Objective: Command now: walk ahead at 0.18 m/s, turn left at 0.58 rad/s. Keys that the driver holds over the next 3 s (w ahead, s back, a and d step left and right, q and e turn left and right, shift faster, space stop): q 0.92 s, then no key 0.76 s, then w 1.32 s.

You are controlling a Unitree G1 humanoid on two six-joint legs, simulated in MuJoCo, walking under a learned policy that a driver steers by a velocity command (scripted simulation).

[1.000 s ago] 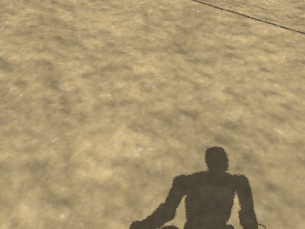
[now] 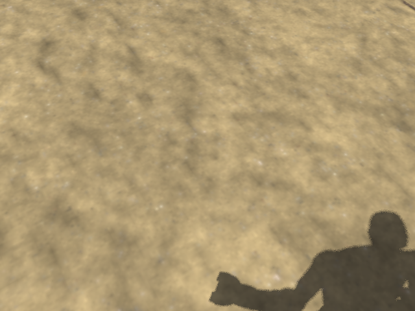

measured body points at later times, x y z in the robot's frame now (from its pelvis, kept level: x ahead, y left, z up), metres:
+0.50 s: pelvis +0.13 -0.05 +0.00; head +0.18 -0.05 +0.45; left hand +0.21 +0.26 -0.09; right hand +0.36 -0.28 -0.11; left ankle +0.04 +0.06 -0.64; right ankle +0.22 -0.14 -0.74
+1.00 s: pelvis +0.11 +0.00 +0.01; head +0.12 +0.05 +0.45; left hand +0.08 +0.33 -0.11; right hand +0.39 -0.15 -0.06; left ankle +0.07 +0.08 -0.74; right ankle +0.21 -0.13 -0.65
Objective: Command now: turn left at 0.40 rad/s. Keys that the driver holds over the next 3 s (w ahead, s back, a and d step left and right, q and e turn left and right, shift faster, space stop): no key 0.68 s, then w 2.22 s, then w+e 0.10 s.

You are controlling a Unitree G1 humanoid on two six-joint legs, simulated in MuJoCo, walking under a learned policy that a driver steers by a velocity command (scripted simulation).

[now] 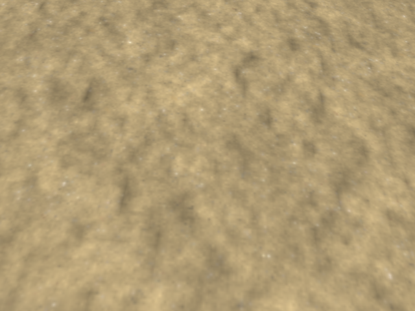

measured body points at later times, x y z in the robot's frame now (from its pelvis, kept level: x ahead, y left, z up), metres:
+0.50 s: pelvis +0.01 -0.03 -0.01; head +0.02 -0.03 +0.44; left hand +0.16 +0.22 -0.10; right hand +0.16 -0.29 -0.11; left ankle +0.02 +0.09 -0.74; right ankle +0.01 -0.15 -0.74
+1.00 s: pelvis +0.07 -0.01 -0.01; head +0.07 +0.01 +0.44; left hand +0.15 +0.26 -0.14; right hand +0.19 -0.27 -0.11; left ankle +0.05 +0.09 -0.74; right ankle +0.01 -0.15 -0.71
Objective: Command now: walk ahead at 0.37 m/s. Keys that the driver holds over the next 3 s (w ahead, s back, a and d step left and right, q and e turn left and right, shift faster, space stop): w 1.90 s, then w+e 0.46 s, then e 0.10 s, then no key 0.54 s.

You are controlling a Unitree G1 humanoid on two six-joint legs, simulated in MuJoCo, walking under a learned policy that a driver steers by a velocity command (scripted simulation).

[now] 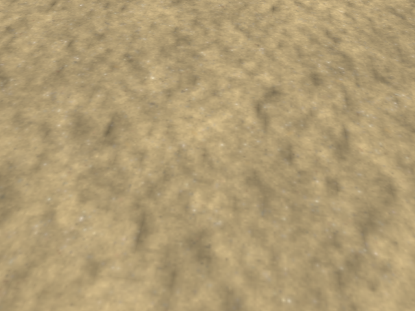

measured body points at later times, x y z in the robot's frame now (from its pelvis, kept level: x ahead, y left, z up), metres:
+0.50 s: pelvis +0.25 -0.06 -0.01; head +0.28 -0.06 +0.44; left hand +0.43 +0.20 -0.09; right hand +0.28 -0.33 -0.13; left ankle +0.08 +0.09 -0.63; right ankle +0.33 -0.14 -0.73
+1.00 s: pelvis +0.53 -0.01 -0.01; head +0.56 +0.00 +0.44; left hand +0.52 +0.27 -0.14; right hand +0.75 -0.25 -0.08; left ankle +0.63 +0.09 -0.73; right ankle +0.35 -0.14 -0.69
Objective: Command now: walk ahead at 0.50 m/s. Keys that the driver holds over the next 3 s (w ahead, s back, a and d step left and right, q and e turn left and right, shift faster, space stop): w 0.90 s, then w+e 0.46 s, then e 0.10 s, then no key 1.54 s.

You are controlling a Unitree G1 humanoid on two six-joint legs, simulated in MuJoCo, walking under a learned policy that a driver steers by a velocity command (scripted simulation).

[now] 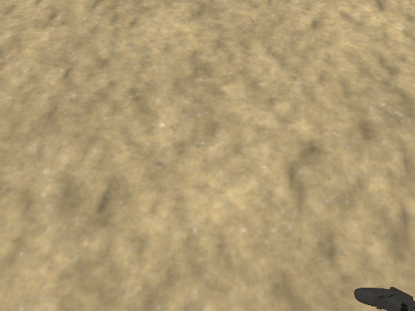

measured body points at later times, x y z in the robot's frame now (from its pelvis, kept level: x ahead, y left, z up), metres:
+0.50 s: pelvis +0.27 -0.04 +0.00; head +0.31 -0.05 +0.45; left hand +0.49 +0.20 -0.08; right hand +0.27 -0.33 -0.13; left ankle +0.11 +0.10 -0.71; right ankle +0.39 -0.14 -0.73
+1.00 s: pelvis +0.53 -0.03 +0.01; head +0.56 -0.03 +0.46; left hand +0.51 +0.25 -0.12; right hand +0.76 -0.26 -0.07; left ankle +0.69 +0.09 -0.71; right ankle +0.39 -0.14 -0.72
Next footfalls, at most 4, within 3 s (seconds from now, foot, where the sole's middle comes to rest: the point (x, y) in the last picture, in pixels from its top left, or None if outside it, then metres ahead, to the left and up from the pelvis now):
0.48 right None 0.43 -0.15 -0.76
1.02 left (201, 227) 0.72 0.09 -0.76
1.54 right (283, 181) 0.94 -0.21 -0.76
1.96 left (222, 167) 0.99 0.03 -0.76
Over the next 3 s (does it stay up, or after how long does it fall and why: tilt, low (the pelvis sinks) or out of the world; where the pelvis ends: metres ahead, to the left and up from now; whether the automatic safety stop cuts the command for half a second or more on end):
stays up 0.92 -0.09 0.02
